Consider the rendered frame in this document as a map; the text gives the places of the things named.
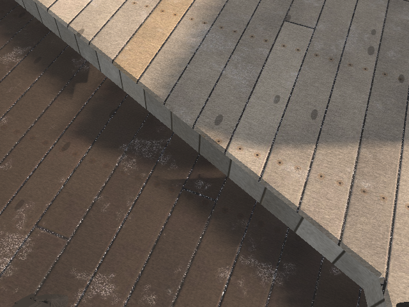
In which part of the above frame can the robot left hand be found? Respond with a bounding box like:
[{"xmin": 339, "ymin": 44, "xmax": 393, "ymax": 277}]
[{"xmin": 12, "ymin": 294, "xmax": 68, "ymax": 307}]

